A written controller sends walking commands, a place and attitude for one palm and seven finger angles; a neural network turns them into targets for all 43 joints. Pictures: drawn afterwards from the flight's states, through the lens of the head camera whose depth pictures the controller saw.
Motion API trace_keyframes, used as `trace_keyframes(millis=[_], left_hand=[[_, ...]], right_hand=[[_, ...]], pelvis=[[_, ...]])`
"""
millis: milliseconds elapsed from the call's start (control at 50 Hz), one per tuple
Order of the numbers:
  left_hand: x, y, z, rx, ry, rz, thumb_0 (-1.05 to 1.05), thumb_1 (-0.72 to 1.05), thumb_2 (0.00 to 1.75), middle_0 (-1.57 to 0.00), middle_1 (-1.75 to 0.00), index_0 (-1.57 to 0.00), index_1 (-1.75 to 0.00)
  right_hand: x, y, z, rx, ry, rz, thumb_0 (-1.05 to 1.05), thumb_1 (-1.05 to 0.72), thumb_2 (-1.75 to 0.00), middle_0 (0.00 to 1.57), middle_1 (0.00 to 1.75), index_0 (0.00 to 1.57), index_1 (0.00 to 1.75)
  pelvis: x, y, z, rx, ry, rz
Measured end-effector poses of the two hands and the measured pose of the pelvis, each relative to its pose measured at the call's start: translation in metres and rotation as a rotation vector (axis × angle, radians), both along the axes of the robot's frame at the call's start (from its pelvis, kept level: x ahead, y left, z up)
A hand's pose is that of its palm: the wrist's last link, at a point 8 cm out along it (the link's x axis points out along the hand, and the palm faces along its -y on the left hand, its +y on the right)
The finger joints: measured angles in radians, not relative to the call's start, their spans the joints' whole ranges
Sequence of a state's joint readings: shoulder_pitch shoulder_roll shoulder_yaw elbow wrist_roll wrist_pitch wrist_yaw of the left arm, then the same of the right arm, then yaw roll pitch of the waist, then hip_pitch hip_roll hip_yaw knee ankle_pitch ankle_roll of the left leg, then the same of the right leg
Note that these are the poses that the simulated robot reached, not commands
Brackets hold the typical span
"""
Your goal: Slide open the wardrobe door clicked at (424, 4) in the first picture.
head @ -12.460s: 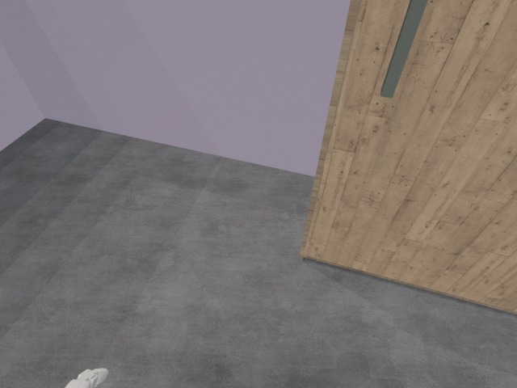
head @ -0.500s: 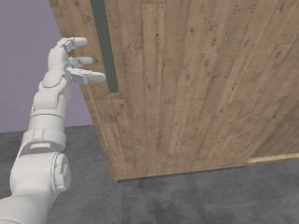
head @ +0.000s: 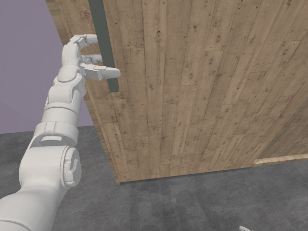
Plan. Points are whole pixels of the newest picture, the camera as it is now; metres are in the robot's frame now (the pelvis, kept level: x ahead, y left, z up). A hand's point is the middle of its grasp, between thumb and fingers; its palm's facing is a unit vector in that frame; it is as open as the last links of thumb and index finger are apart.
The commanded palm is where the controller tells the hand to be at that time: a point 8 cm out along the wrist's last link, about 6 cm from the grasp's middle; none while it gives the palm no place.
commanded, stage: slide the fingers in behind the handle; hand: left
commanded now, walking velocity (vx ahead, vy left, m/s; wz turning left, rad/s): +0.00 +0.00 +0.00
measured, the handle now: (105, 39) +0.52 +0.13 +0.25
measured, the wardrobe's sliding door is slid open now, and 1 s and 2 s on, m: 0.00 0.00 0.00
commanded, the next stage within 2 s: grip the handle and tug to test in 1.90 s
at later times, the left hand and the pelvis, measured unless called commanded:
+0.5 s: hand (95, 62) +0.46 +0.14 +0.22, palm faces +0.12 -0.99 +0.00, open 13.9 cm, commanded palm +0.44 +0.19 +0.22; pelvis +0.00 +0.00 +0.00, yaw +0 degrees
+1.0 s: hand (110, 59) +0.47 +0.11 +0.22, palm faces +0.12 -0.99 +0.01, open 14.0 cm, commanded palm +0.44 +0.16 +0.22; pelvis +0.00 +0.00 +0.00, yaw +0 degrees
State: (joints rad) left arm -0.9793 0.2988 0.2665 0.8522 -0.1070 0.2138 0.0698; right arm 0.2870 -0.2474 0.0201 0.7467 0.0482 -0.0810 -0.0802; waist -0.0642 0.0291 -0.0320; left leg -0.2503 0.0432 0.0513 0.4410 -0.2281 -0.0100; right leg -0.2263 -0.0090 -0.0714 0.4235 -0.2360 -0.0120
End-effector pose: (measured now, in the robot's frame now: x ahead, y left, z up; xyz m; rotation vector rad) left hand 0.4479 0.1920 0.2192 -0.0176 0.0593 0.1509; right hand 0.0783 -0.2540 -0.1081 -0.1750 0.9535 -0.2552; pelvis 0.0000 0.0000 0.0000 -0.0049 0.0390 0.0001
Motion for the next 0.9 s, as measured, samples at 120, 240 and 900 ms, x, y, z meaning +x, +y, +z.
trace_keyframes(millis=[120, 240, 900], left_hand=[[0.003, 0.004, -0.001, 0.011, -0.009, -0.003, -0.02, -0.49, 0.30, -0.32, -1.22, -0.36, -1.24], [0.003, 0.006, 0.002, 0.007, -0.023, -0.006, -0.02, -0.49, 0.30, -0.33, -1.22, -0.36, -1.24], [-0.008, -0.022, 0.007, 0.011, -0.003, -0.021, -0.02, -0.50, 0.30, -0.30, -1.20, -0.30, -1.20]], right_hand=[[-0.023, -0.006, -0.003, -0.011, 0.053, -0.030, 0.01, -0.90, -0.90, 0.20, 0.30, 0.21, 0.30], [-0.039, -0.011, -0.004, -0.018, 0.076, -0.058, 0.01, -0.90, -0.90, 0.20, 0.30, 0.20, 0.30], [0.013, 0.012, 0.003, 0.014, -0.041, 0.033, 0.01, -0.90, -0.90, 0.20, 0.30, 0.21, 0.30]], pelvis=[[-0.001, -0.002, 0.000, -0.001, 0.003, -0.002], [-0.002, -0.001, 0.000, -0.003, 0.004, -0.007], [-0.005, 0.003, 0.000, -0.001, -0.014, 0.005]])
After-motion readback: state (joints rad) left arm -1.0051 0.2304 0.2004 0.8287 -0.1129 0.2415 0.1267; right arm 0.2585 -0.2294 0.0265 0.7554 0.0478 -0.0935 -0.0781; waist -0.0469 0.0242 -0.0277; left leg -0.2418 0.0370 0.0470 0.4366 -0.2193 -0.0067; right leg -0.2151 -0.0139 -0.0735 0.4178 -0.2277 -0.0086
